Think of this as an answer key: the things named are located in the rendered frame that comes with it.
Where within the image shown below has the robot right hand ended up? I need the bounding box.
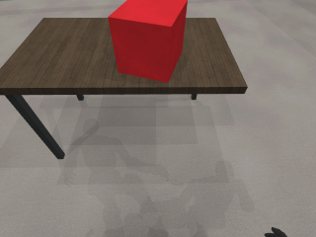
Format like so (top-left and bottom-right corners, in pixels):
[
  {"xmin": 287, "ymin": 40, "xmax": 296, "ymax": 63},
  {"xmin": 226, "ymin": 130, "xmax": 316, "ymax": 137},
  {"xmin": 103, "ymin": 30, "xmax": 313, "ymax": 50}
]
[{"xmin": 264, "ymin": 227, "xmax": 287, "ymax": 237}]

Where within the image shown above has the table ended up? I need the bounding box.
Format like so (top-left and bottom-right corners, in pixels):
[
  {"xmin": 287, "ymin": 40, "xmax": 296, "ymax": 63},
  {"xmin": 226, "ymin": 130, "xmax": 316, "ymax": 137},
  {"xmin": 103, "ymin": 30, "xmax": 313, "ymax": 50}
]
[{"xmin": 0, "ymin": 18, "xmax": 248, "ymax": 159}]

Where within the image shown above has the carton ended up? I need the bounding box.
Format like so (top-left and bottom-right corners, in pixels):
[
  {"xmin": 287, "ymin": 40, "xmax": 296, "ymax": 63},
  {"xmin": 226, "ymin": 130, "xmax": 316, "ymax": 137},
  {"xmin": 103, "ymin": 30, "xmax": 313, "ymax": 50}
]
[{"xmin": 108, "ymin": 0, "xmax": 188, "ymax": 83}]

